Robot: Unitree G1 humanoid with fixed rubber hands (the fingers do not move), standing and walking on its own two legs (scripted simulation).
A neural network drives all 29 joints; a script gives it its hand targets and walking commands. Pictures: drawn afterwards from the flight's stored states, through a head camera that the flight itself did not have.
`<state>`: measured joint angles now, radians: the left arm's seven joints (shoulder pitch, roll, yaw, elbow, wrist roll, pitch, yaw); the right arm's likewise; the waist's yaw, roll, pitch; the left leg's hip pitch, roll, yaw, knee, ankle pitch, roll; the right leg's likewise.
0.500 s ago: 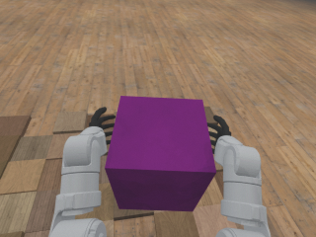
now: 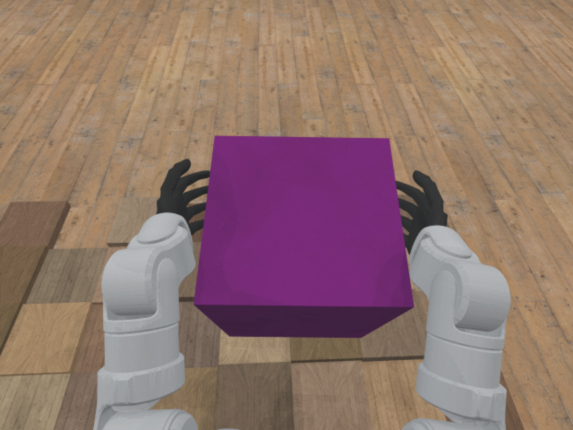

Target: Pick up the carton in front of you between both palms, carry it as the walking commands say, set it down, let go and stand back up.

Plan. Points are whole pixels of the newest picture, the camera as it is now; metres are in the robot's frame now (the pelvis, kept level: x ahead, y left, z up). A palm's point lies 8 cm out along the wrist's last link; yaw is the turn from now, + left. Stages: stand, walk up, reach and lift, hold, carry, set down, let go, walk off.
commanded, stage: carry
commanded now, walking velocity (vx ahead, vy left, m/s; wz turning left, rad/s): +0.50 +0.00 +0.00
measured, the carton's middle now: (298, 251) +0.35 +0.02 +0.05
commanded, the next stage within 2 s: none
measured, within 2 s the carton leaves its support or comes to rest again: neither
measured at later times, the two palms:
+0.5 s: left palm (228, 58) +0.67 +0.16 +0.15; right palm (404, 78) +0.64 -0.14 +0.15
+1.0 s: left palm out of the picture +0.96 +0.17 +0.15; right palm (382, 1) +0.97 -0.13 +0.14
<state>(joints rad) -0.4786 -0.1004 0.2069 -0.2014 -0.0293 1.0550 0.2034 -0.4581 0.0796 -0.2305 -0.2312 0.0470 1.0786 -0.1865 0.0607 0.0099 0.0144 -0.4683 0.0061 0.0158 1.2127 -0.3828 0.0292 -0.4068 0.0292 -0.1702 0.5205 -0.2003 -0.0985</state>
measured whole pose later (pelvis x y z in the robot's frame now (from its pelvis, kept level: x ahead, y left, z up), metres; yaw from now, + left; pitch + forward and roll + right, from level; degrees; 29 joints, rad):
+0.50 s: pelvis +0.31 +0.04 +0.02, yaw -2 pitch +5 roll +0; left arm -0.57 -0.12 0.32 -0.14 0.03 1.14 0.16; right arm -0.55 0.11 -0.26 -0.13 0.01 1.14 -0.20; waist -0.07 -0.02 -0.01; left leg -0.33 0.02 0.14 0.53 -0.29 0.05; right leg -0.67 -0.04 -0.03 1.04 -0.33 -0.04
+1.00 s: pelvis +0.62 +0.00 +0.03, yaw -1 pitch +5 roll -1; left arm -0.53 -0.12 0.27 -0.04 0.03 1.09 0.16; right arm -0.49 0.15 -0.30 -0.13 -0.09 1.13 -0.15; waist 0.09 0.02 -0.06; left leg -0.64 0.05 0.03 0.66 -0.02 0.02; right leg -0.19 0.01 -0.11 0.48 -0.39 -0.04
